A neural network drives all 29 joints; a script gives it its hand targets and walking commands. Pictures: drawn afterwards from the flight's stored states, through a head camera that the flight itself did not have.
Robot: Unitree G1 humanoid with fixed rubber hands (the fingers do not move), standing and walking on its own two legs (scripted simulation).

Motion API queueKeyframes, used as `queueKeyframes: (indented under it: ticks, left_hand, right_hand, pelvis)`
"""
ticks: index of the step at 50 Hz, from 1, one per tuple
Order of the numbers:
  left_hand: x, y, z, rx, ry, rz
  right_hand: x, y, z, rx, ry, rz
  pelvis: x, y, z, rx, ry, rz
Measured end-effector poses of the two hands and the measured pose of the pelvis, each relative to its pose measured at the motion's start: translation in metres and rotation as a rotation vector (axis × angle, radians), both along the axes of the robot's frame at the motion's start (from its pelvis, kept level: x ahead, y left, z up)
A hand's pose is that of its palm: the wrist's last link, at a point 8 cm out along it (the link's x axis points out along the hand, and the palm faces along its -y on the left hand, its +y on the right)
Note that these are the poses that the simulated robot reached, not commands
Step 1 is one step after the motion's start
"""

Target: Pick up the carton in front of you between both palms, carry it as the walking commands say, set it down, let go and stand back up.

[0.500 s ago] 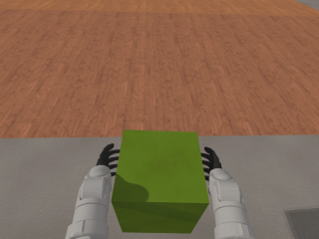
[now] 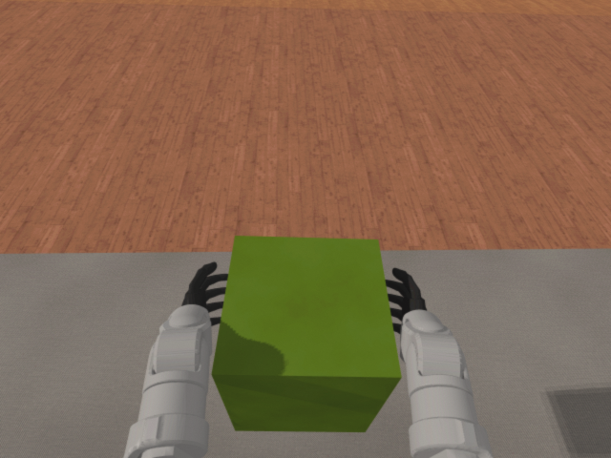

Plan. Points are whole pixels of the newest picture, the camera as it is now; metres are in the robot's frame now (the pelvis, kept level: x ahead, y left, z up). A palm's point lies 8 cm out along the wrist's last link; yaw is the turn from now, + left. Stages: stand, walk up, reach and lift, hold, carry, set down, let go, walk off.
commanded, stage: reach and lift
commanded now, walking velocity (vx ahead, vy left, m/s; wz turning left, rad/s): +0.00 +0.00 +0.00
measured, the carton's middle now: (303, 339) +0.30 +0.00 -0.04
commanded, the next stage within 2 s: hold in 0.40 s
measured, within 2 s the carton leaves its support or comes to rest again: neither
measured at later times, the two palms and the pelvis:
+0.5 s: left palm (192, 308) +0.30 +0.15 +0.05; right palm (414, 315) +0.29 -0.15 +0.05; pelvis +0.01 +0.00 +0.00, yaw +0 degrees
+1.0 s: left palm (190, 310) +0.29 +0.15 +0.06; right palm (417, 315) +0.29 -0.15 +0.05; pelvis +0.00 +0.00 +0.00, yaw +0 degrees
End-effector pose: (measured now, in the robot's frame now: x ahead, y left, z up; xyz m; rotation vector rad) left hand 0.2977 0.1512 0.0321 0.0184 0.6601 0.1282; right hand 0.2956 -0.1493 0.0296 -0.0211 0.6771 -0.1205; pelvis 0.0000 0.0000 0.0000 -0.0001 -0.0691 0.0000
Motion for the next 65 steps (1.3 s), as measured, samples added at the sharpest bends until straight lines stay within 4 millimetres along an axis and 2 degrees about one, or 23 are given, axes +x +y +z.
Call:
queueKeyframes:
  ticks: [20,29,45,65]
  left_hand:
    - [0.001,0.002,0.009,0.011,0.001,-0.012]
    - [-0.004,0.002,0.025,0.006,-0.030,-0.005]
    - [-0.009,0.001,0.024,-0.007,-0.016,0.007]
    - [-0.005,0.002,0.023,0.006,-0.012,-0.001]
  right_hand:
    - [-0.001,0.002,0.009,-0.014,0.001,0.005]
    - [-0.005,0.002,0.025,-0.009,-0.031,0.002]
    - [-0.009,0.001,0.024,0.006,-0.017,-0.005]
    - [-0.004,0.002,0.024,-0.008,-0.013,0.005]
  pelvis:
    - [0.010,0.003,0.003,0.000,-0.020,0.000]
    - [0.007,0.003,0.004,0.000,-0.042,-0.002]
    - [-0.004,0.001,0.002,0.000,-0.061,0.000]
    - [0.004,0.001,0.003,-0.001,-0.056,0.002]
